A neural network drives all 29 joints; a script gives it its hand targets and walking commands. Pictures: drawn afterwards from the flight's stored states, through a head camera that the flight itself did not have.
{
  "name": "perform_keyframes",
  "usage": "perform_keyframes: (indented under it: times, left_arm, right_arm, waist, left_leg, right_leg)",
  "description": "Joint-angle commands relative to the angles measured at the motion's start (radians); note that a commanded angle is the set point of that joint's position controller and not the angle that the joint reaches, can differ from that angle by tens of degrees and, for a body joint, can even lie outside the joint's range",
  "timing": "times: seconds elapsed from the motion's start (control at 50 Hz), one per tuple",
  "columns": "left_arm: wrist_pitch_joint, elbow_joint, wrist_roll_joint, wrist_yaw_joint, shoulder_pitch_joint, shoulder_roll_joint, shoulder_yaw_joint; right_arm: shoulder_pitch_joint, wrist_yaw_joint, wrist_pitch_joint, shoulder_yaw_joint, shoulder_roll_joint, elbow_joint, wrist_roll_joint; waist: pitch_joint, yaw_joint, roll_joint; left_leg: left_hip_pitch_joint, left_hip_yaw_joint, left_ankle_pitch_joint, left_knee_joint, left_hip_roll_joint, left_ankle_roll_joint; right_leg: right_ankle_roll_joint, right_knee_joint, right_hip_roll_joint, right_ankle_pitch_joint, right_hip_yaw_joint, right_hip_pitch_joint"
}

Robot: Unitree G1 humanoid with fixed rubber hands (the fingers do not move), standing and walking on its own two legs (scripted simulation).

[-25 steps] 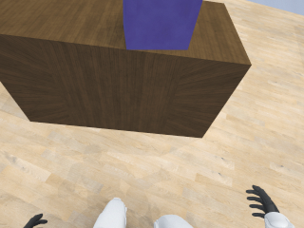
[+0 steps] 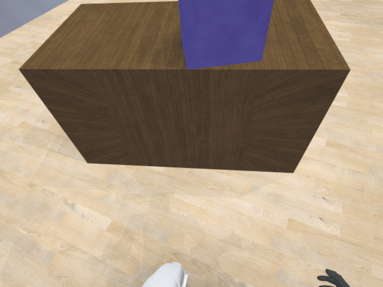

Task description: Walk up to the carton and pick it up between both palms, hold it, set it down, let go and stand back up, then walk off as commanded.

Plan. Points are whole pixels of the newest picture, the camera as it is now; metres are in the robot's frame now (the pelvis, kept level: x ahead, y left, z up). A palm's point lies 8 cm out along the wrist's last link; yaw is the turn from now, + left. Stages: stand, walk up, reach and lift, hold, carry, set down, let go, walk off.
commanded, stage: walk off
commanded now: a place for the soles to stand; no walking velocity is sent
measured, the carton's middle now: (220, 18) +0.97 -0.02 +0.09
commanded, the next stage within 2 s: stand in 1.22 s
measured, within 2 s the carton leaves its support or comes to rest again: neither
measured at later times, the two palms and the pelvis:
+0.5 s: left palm out of the picture +0.07 +0.31 -0.12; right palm (366, 261) +0.20 -0.33 -0.06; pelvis +0.06 -0.01 +0.00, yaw +0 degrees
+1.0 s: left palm out of the picture +0.10 +0.32 -0.10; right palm (361, 259) +0.20 -0.32 -0.06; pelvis +0.05 -0.01 +0.01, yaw +1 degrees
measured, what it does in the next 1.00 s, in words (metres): steps on the spot: left foot, then right foot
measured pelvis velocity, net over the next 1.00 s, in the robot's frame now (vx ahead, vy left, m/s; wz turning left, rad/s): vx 0.05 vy -0.01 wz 0.01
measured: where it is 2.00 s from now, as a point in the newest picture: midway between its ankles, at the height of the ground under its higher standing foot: outside the picture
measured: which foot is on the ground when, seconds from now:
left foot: up 0.00-0.00, down 0.02-1.00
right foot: down 0.00-0.04, up 0.06-0.44, down 0.46-1.00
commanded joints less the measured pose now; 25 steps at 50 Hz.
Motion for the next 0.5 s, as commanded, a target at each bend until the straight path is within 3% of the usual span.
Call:
perform_keyframes:
  times: [0.0,0.02,0.04,0.06,0.08,0.1,0.12,0.14,0.16,0.18,0.22,0.26,0.34,0.36,0.38,0.4,0.42,0.44,0.46,0.48]
  left_arm:
    - [-0.005,-0.087,-0.004,-0.01,-0.033,0.192,0.034]
    - [0.002,-0.07,-0.013,-0.011,0.013,0.173,0.032]
    - [0.007,-0.065,-0.016,-0.005,0.047,0.237,0.048]
    - [0.006,-0.064,-0.022,-0.007,0.016,0.268,0.051]
    - [0.001,-0.048,-0.027,-0.015,0.005,0.267,0.051]
    - [0.005,-0.027,-0.03,-0.018,-0.004,0.272,0.05]
    - [0.004,-0.026,-0.033,-0.023,0.002,0.262,0.049]
    - [0.01,-0.028,-0.031,-0.027,0.0,0.263,0.052]
    - [0.011,-0.019,-0.029,-0.024,0.002,0.253,0.046]
    - [0.015,-0.022,-0.029,-0.024,0.019,0.253,0.046]
    - [0.02,-0.015,-0.036,-0.015,0.005,0.24,0.036]
    - [0.021,-0.021,-0.042,-0.013,0.008,0.229,0.033]
    - [0.022,-0.019,-0.043,-0.009,0.009,0.222,0.03]
    - [0.024,-0.022,-0.044,-0.011,0.03,0.218,0.03]
    - [0.017,-0.008,-0.045,-0.01,0.036,0.218,0.032]
    - [0.013,-0.005,-0.048,-0.012,0.062,0.21,0.028]
    - [0.008,-0.007,-0.041,-0.013,0.043,0.22,0.033]
    - [0.007,-0.019,-0.035,-0.012,0.045,0.256,0.032]
    - [0.003,-0.034,-0.03,-0.013,0.02,0.293,0.027]
    - [0.008,-0.044,-0.027,-0.017,-0.012,0.304,0.021]
  right_arm:
    - [0.231,-0.022,-0.09,-0.117,-0.275,-0.006,-0.042]
    - [0.177,-0.027,-0.091,-0.111,-0.295,-0.021,-0.037]
    - [0.122,-0.02,-0.093,-0.108,-0.321,-0.018,-0.03]
    - [0.085,-0.019,-0.094,-0.101,-0.309,-0.008,-0.03]
    - [0.064,-0.022,-0.097,-0.09,-0.275,-0.013,-0.034]
    - [0.065,-0.024,-0.097,-0.08,-0.248,-0.009,-0.037]
    - [0.069,-0.026,-0.098,-0.073,-0.235,-0.012,-0.035]
    - [0.059,-0.031,-0.099,-0.069,-0.227,-0.017,-0.033]
    - [0.054,-0.031,-0.1,-0.066,-0.222,-0.021,-0.032]
    - [0.045,-0.033,-0.101,-0.061,-0.213,-0.03,-0.034]
    - [0.004,-0.039,-0.098,-0.05,-0.191,-0.031,-0.033]
    - [-0.027,-0.043,-0.093,-0.048,-0.192,-0.037,-0.039]
    - [-0.043,-0.045,-0.079,-0.046,-0.205,-0.034,-0.037]
    - [-0.059,-0.045,-0.075,-0.047,-0.208,-0.036,-0.036]
    - [-0.075,-0.044,-0.07,-0.043,-0.195,-0.037,-0.035]
    - [-0.1,-0.043,-0.066,-0.037,-0.191,-0.043,-0.029]
    - [-0.093,-0.045,-0.061,-0.031,-0.171,-0.032,-0.024]
    - [-0.086,-0.047,-0.059,-0.026,-0.147,-0.034,-0.013]
    - [-0.086,-0.054,-0.057,-0.018,-0.111,-0.037,0.0]
    - [-0.065,-0.063,-0.053,-0.025,-0.124,-0.005,0.011]
  waist:
    - [-0.144,-0.209,0.037]
    - [-0.083,-0.138,0.041]
    - [-0.077,-0.119,0.02]
    - [-0.022,-0.114,-0.017]
    - [0.026,-0.109,-0.013]
    - [0.039,-0.116,-0.003]
    - [0.049,-0.122,0.054]
    - [0.056,-0.119,0.043]
    - [0.037,-0.12,0.08]
    - [0.014,-0.112,0.084]
    - [0.034,-0.106,0.095]
    - [0.041,-0.096,0.106]
    - [0.004,-0.095,0.152]
    - [-0.01,-0.082,0.143]
    - [-0.032,-0.077,0.135]
    - [-0.047,-0.05,0.112]
    - [-0.08,-0.045,0.035]
    - [-0.122,-0.046,-0.066]
    - [-0.13,-0.059,-0.215]
    - [-0.136,-0.066,-0.253]
  left_leg:
    - [0.429,-0.272,0.038,-0.54,0.132,0.052]
    - [0.417,-0.523,0.11,-0.559,0.261,0.071]
    - [0.356,-0.667,-0.05,-0.63,0.35,0.143]
    - [0.283,-0.667,-0.144,-0.641,0.334,0.168]
    - [0.272,-0.583,-0.118,-0.631,0.299,0.158]
    - [0.264,-0.497,-0.065,-0.625,0.256,0.112]
    - [0.274,-0.441,0.072,-0.601,0.237,0.094]
    - [0.266,-0.401,0.155,-0.578,0.226,0.085]
    - [0.279,-0.371,0.225,-0.563,0.218,0.098]
    - [0.292,-0.354,0.295,-0.546,0.218,0.091]
    - [0.213,-0.29,0.457,-0.521,0.207,0.113]
    - [0.181,-0.253,0.567,-0.497,0.225,0.13]
    - [0.18,-0.164,0.759,-0.416,0.203,0.147]
    - [0.173,-0.15,0.729,-0.394,0.201,0.148]
    - [0.165,-0.099,0.688,-0.355,0.165,0.133]
    - [0.147,-0.072,0.617,-0.326,0.146,0.111]
    - [0.15,-0.059,0.485,-0.29,0.116,0.079]
    - [0.106,-0.027,0.315,-0.205,0.067,0.044]
    - [0.07,0.03,0.099,-0.087,-0.016,0.004]
    - [0.109,0.054,-0.099,-0.046,-0.053,-0.001]
  right_leg:
    - [-0.031,0.431,-0.013,0.282,0.018,-0.307]
    - [-0.007,0.476,0.076,-0.056,0.024,-0.459]
    - [-0.011,0.478,0.041,-0.087,0.069,-0.462]
    - [-0.018,0.473,0.03,-0.098,0.058,-0.466]
    - [-0.015,0.454,0.004,-0.051,0.049,-0.474]
    - [-0.006,0.427,-0.012,0.01,0.048,-0.471]
    - [0.001,0.405,-0.023,0.055,0.039,-0.47]
    - [0.006,0.38,-0.034,0.074,0.022,-0.451]
    - [0.006,0.366,-0.037,0.09,-0.005,-0.444]
    - [0.007,0.342,-0.032,0.1,-0.009,-0.423]
    - [0.009,0.301,-0.045,0.109,-0.026,-0.37]
    - [0.008,0.236,-0.048,0.121,-0.038,-0.329]
    - [-0.004,0.082,-0.045,0.13,-0.08,-0.211]
    - [-0.011,0.006,-0.039,0.134,-0.083,-0.157]
    - [-0.014,-0.089,-0.034,0.211,-0.096,-0.086]
    - [-0.02,-0.193,-0.035,0.318,-0.091,-0.027]
    - [-0.031,-0.216,-0.044,0.396,-0.034,0.017]
    - [-0.053,-0.21,-0.111,0.53,0.114,0.071]
    - [-0.112,-0.289,-0.236,0.523,0.357,0.027]
    - [-0.181,-0.313,-0.31,0.555,0.444,-0.036]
